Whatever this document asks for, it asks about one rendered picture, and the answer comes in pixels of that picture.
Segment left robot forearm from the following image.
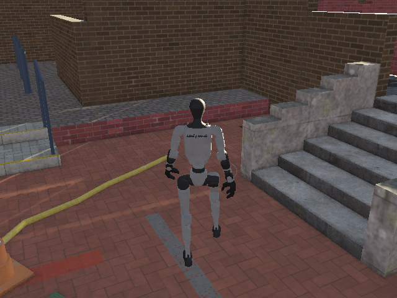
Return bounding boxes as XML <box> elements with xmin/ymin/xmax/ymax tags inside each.
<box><xmin>166</xmin><ymin>149</ymin><xmax>176</xmax><ymax>171</ymax></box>

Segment robot left upper arm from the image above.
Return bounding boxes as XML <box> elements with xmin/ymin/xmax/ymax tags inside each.
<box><xmin>169</xmin><ymin>125</ymin><xmax>185</xmax><ymax>159</ymax></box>

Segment left robot hand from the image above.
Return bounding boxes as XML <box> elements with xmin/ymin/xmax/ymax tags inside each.
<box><xmin>165</xmin><ymin>168</ymin><xmax>179</xmax><ymax>179</ymax></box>

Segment right robot hand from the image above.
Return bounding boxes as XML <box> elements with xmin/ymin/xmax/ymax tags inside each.
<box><xmin>221</xmin><ymin>181</ymin><xmax>236</xmax><ymax>199</ymax></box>

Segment robot head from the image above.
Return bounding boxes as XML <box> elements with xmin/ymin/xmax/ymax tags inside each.
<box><xmin>187</xmin><ymin>98</ymin><xmax>208</xmax><ymax>129</ymax></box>

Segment robot right upper arm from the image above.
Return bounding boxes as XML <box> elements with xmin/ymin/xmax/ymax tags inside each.
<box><xmin>210</xmin><ymin>125</ymin><xmax>226</xmax><ymax>161</ymax></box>

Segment right robot forearm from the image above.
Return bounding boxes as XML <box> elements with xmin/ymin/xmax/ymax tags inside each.
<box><xmin>221</xmin><ymin>151</ymin><xmax>234</xmax><ymax>183</ymax></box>

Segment left robot shin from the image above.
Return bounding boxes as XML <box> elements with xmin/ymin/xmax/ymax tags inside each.
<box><xmin>181</xmin><ymin>215</ymin><xmax>191</xmax><ymax>258</ymax></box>

